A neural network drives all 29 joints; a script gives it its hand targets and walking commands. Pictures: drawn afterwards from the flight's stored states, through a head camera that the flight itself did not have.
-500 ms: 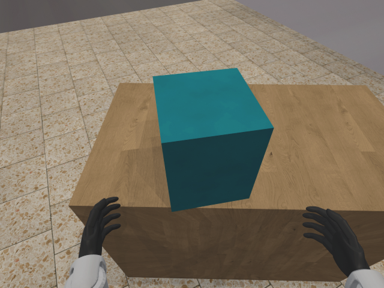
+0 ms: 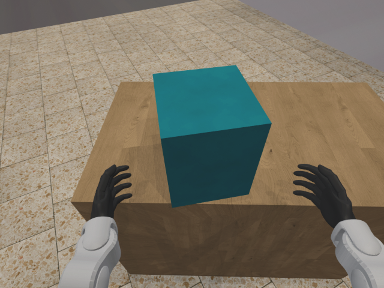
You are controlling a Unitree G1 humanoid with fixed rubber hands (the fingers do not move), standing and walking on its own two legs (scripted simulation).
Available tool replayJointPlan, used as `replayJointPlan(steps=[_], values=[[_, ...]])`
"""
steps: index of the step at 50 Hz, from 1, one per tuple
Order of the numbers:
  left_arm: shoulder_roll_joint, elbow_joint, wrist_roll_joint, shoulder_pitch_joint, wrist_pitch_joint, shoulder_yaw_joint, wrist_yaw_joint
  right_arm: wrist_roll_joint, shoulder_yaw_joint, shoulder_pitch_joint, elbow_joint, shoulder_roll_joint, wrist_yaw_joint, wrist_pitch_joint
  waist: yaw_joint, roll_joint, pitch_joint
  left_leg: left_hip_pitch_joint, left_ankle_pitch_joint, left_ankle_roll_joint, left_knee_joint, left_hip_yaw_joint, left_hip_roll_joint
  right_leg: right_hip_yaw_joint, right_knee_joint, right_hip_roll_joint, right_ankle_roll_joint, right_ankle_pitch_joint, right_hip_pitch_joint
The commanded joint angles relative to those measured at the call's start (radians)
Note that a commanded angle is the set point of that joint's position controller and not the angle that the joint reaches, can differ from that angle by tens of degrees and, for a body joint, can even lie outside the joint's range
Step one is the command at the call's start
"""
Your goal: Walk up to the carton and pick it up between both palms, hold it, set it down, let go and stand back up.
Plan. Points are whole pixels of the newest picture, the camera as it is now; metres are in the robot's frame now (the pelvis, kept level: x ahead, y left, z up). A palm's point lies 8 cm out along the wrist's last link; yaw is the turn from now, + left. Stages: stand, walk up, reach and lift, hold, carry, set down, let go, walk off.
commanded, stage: reach and lift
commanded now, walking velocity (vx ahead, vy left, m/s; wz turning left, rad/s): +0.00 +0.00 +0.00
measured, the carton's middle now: (203, 137) +0.44 +0.02 +0.06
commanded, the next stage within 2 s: none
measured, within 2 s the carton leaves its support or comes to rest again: neither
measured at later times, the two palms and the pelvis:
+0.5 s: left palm (97, 173) +0.27 +0.20 +0.14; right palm (326, 162) +0.32 -0.21 +0.13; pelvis -0.01 +0.00 +0.00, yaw +0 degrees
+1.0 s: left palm (99, 142) +0.32 +0.21 +0.16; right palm (306, 114) +0.40 -0.18 +0.18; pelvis +0.00 +0.00 +0.00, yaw +0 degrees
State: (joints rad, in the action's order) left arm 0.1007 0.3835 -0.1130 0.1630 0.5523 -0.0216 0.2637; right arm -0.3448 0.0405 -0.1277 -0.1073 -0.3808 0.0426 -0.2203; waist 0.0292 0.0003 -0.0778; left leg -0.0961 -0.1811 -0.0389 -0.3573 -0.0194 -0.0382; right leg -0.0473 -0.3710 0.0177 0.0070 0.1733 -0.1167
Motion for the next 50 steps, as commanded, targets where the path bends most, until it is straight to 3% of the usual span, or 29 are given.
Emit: replayJointPlan(steps=[1, 6, 8, 13, 14, 18, 20, 21, 25, 27, 28, 29, 30, 32, 36, 37, 38, 39, 41, 43, 44, 46, 47, 50], values=[[0.068, 0.254, -0.031, -0.311, 0.102, 0.149, -0.019, -0.072, 0.039, 0.338, -0.181, -0.200, -0.053, -0.047, 0.058, 0.020, 0.180, 0.117, 0.181, 0.014, 0.094, 0.077, 0.035, -0.006, 0.110, 0.034, 0.042, -0.095, -0.033], [0.084, 0.318, -0.048, -0.424, 0.153, 0.168, -0.033, -0.092, 0.043, 0.473, -0.197, -0.248, -0.068, -0.076, 0.054, 0.003, 0.259, 0.173, 0.324, -0.009, 0.051, 0.074, 0.027, 0.004, 0.086, 0.056, 0.048, -0.174, -0.026], [0.100, 0.359, -0.064, -0.438, 0.165, 0.178, -0.039, -0.086, 0.040, 0.490, -0.219, -0.256, -0.078, -0.082, 0.037, 0.020, 0.318, 0.206, 0.407, -0.011, 0.026, 0.072, 0.034, 0.007, 0.076, 0.061, 0.045, -0.255, -0.007], [0.125, 0.354, -0.090, -0.528, 0.188, 0.195, -0.045, -0.100, 0.043, 0.594, -0.225, -0.273, -0.090, -0.096, 0.037, 0.042, 0.348, 0.178, 0.398, -0.011, 0.018, 0.070, 0.035, 0.017, 0.058, 0.060, 0.033, -0.280, 0.000], [0.122, 0.344, -0.088, -0.514, 0.192, 0.193, -0.045, -0.098, 0.039, 0.587, -0.203, -0.277, -0.093, -0.102, 0.026, 0.033, 0.342, 0.181, 0.388, -0.012, 0.022, 0.072, 0.036, 0.017, 0.066, 0.057, 0.031, -0.277, -0.006], [0.151, 0.189, -0.076, -0.648, 0.231, 0.242, -0.042, -0.106, 0.022, 0.743, -0.103, -0.268, -0.089, -0.140, 0.056, 0.068, 0.289, 0.058, 0.185, 0.010, 0.066, 0.085, 0.037, -0.002, 0.072, 0.042, 0.023, -0.126, -0.009], [0.158, 0.171, -0.080, -0.697, 0.242, 0.244, -0.035, -0.117, 0.014, 0.807, -0.090, -0.257, -0.087, -0.150, 0.072, 0.064, 0.311, 0.031, 0.163, 0.020, 0.078, 0.080, 0.033, -0.008, 0.074, 0.033, 0.020, -0.110, 0.006], [0.154, 0.126, -0.076, -0.723, 0.252, 0.248, -0.037, -0.117, 0.007, 0.837, -0.053, -0.259, -0.086, -0.160, 0.066, 0.079, 0.308, 0.015, 0.132, 0.025, 0.087, 0.081, 0.034, -0.014, 0.072, 0.033, 0.017, -0.083, -0.002], [0.172, -0.020, -0.058, -0.800, 0.286, 0.269, -0.040, -0.124, -0.014, 0.952, 0.055, -0.272, -0.078, -0.191, 0.088, 0.094, 0.318, -0.050, 0.030, 0.033, 0.112, 0.089, 0.035, -0.024, 0.074, 0.027, 0.013, -0.006, 0.001], [0.169, -0.037, -0.049, -0.867, 0.292, 0.265, -0.032, -0.124, -0.021, 1.036, 0.086, -0.272, -0.067, -0.194, 0.092, 0.076, 0.359, -0.059, -0.014, 0.030, 0.116, 0.089, 0.030, -0.021, 0.081, 0.031, 0.019, 0.036, 0.005], [0.173, -0.030, -0.048, -0.897, 0.290, 0.267, -0.028, -0.118, -0.013, 1.062, 0.096, -0.277, -0.065, -0.192, 0.090, 0.069, 0.390, -0.067, -0.006, 0.027, 0.114, 0.091, 0.026, -0.018, 0.073, 0.033, 0.020, 0.033, 0.004], [0.177, -0.014, -0.042, -0.880, 0.296, 0.267, -0.023, -0.116, -0.023, 1.067, 0.077, -0.274, -0.063, -0.189, 0.108, 0.062, 0.433, -0.047, 0.044, 0.026, 0.104, 0.090, 0.024, -0.018, 0.069, 0.030, 0.015, -0.014, 0.033], [0.171, 0.010, -0.046, -0.930, 0.291, 0.250, -0.023, -0.122, -0.019, 1.097, 0.098, -0.277, -0.062, -0.189, 0.089, 0.046, 0.465, -0.032, 0.066, 0.017, 0.092, 0.085, 0.023, -0.007, 0.061, 0.039, 0.018, -0.037, 0.028], [0.178, 0.051, -0.052, -0.955, 0.284, 0.245, -0.019, -0.130, -0.014, 1.122, 0.073, -0.289, -0.067, -0.179, 0.097, 0.033, 0.562, 0.010, 0.159, 0.009, 0.064, 0.088, 0.023, 0.000, 0.042, 0.048, 0.016, -0.118, 0.043], [0.207, 0.082, -0.050, -1.001, 0.298, 0.259, -0.015, -0.122, 0.009, 1.146, 0.110, -0.321, -0.075, -0.181, 0.076, 0.019, 0.638, 0.018, 0.209, -0.007, 0.029, 0.092, 0.029, 0.015, 0.019, 0.061, 0.015, -0.173, 0.080], [0.219, 0.102, -0.064, -1.002, 0.295, 0.260, -0.014, -0.135, -0.010, 1.161, 0.094, -0.315, -0.076, -0.181, 0.092, 0.024, 0.660, 0.039, 0.256, -0.007, 0.025, 0.094, 0.028, 0.012, 0.022, 0.061, 0.012, -0.208, 0.082], [0.214, 0.128, -0.058, -1.024, 0.296, 0.251, -0.014, -0.135, -0.003, 1.159, 0.114, -0.313, -0.080, -0.182, 0.072, -0.003, 0.677, 0.044, 0.271, -0.013, 0.016, 0.091, 0.028, 0.015, 0.022, 0.060, 0.013, -0.225, 0.084], [0.214, 0.135, -0.056, -1.004, 0.303, 0.258, -0.013, -0.136, -0.009, 1.155, 0.106, -0.322, -0.082, -0.183, 0.081, -0.002, 0.674, 0.051, 0.315, -0.019, 0.006, 0.096, 0.030, 0.015, 0.014, 0.067, 0.014, -0.253, 0.093], [0.212, 0.130, -0.061, -1.041, 0.308, 0.251, -0.017, -0.137, -0.010, 1.196, 0.134, -0.330, -0.088, -0.191, 0.063, -0.006, 0.666, 0.057, 0.336, -0.028, -0.004, 0.097, 0.030, 0.022, 0.011, 0.071, 0.016, -0.277, 0.083], [0.222, 0.135, -0.059, -1.022, 0.321, 0.259, -0.022, -0.150, -0.022, 1.189, 0.135, -0.332, -0.095, -0.193, 0.068, 0.004, 0.686, 0.077, 0.403, -0.029, -0.018, 0.098, 0.031, 0.021, 0.005, 0.071, 0.012, -0.354, 0.106], [0.212, 0.106, -0.052, -1.033, 0.327, 0.263, -0.026, -0.161, -0.031, 1.215, 0.182, -0.335, -0.096, -0.199, 0.070, -0.018, 0.654, 0.078, 0.401, -0.038, -0.021, 0.094, 0.032, 0.022, 0.008, 0.073, 0.014, -0.338, 0.080], [0.221, 0.071, -0.058, -1.055, 0.335, 0.277, -0.032, -0.171, -0.050, 1.262, 0.173, -0.333, -0.097, -0.203, 0.082, 0.005, 0.638, 0.053, 0.400, -0.035, -0.015, 0.103, 0.038, 0.014, 0.010, 0.069, 0.010, -0.361, 0.101], [0.225, 0.031, -0.051, -1.051, 0.343, 0.279, -0.037, -0.176, -0.057, 1.261, 0.221, -0.338, -0.099, -0.213, 0.080, 0.005, 0.611, 0.037, 0.387, -0.033, -0.010, 0.108, 0.038, 0.016, 0.007, 0.060, 0.003, -0.384, 0.116], [0.240, -0.013, -0.061, -1.097, 0.350, 0.289, -0.041, -0.186, -0.064, 1.344, 0.232, -0.347, -0.097, -0.213, 0.089, 0.026, 0.597, 0.020, 0.352, -0.031, -0.001, 0.105, 0.039, 0.015, 0.013, 0.062, 0.005, -0.338, 0.113]])
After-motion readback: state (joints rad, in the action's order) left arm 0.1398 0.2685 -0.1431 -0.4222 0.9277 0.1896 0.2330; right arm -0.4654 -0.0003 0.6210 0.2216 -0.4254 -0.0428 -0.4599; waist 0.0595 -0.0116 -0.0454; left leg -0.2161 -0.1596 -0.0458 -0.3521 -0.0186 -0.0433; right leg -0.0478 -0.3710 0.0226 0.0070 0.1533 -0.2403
